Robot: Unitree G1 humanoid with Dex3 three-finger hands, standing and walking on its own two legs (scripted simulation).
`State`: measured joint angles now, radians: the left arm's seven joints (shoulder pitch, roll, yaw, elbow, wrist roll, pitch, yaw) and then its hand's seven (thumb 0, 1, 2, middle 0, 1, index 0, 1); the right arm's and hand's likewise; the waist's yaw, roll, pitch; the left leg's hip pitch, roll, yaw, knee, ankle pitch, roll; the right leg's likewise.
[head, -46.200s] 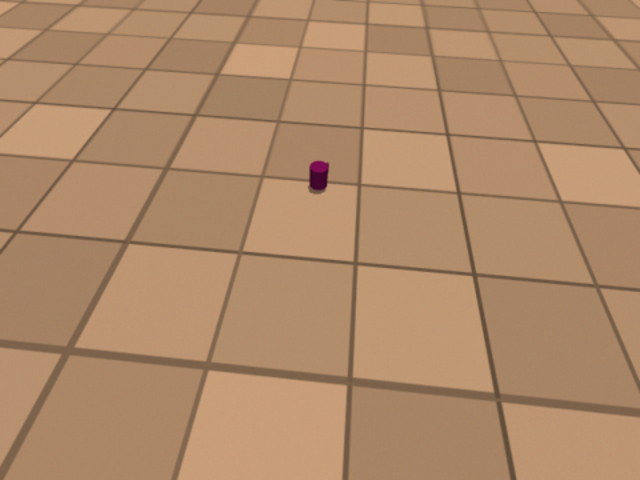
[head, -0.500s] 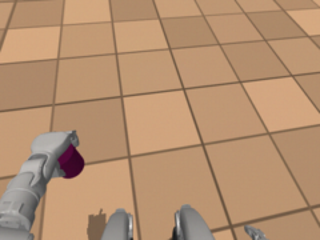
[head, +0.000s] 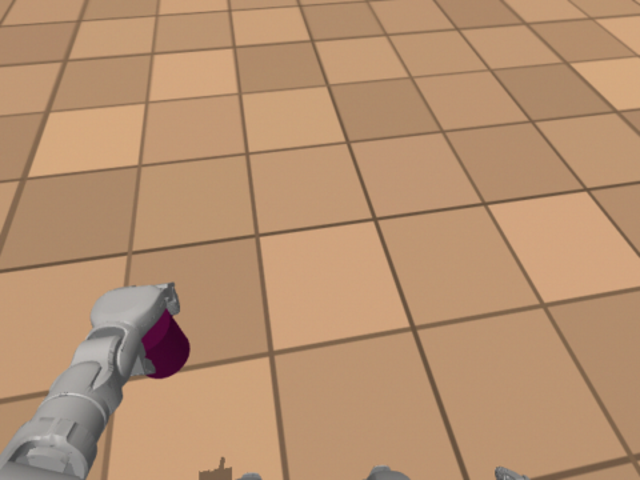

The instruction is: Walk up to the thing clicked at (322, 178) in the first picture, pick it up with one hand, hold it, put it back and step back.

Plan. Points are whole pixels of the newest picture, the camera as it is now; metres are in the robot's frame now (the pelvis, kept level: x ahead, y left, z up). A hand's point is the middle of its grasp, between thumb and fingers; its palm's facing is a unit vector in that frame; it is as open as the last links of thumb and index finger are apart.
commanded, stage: hold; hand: left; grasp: from above
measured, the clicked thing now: (156, 330) +0.36 +0.24 -0.11
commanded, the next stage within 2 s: crouch in 1.86 s
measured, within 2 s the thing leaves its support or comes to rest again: neither
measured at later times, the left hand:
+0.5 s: hand (140, 324) +0.33 +0.23 -0.03, palm faces -0.46 -0.06 -0.89, open 10.6 cm
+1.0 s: hand (144, 338) +0.30 +0.21 -0.01, palm faces -0.46 -0.06 -0.89, open 10.6 cm
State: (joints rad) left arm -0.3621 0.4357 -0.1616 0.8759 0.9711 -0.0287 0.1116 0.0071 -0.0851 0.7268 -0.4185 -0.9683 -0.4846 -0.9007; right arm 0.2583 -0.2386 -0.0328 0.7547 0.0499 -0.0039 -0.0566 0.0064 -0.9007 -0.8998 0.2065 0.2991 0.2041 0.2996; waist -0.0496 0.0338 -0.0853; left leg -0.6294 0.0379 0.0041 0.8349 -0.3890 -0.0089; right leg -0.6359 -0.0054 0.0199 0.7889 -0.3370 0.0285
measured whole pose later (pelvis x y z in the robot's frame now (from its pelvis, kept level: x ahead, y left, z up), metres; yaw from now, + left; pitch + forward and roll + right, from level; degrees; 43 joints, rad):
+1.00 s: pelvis +0.01 -0.01 +0.03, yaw +0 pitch +2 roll +0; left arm -0.24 0.42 -0.22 0.63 0.97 0.00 -0.04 0.01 -0.10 0.73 -0.44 -0.95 -0.51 -0.88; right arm 0.18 -0.25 -0.02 0.70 0.07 0.07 -0.06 0.01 -0.90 -0.90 0.21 0.30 0.20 0.30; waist 0.01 0.05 -0.03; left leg -0.31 0.03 0.02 0.55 -0.27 -0.02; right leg -0.35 -0.01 0.03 0.56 -0.25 0.02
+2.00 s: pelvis +0.01 -0.01 +0.04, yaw +0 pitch +1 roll +0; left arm -0.23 0.43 -0.21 0.60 0.97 -0.01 -0.07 0.01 -0.10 0.73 -0.45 -0.94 -0.52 -0.87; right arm 0.17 -0.25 -0.02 0.70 0.07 0.07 -0.07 0.01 -0.91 -0.90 0.21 0.30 0.20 0.30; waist 0.02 0.05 -0.01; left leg -0.24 0.03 0.02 0.48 -0.25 -0.02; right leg -0.28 -0.01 0.03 0.49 -0.23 0.02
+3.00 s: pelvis -0.06 +0.01 -0.25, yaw -1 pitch +37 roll -6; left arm -0.84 0.66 0.05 1.28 1.22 -0.19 0.27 0.01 -0.08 0.74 -0.32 -1.12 -0.44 -0.98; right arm 0.23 -0.23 -0.02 0.73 -0.05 -0.02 0.04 0.00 -0.90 -0.90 0.21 0.30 0.21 0.30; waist -0.19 0.05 -0.18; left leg -1.89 0.00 -0.07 1.89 -0.65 0.01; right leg -1.85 -0.02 -0.01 1.81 -0.60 0.05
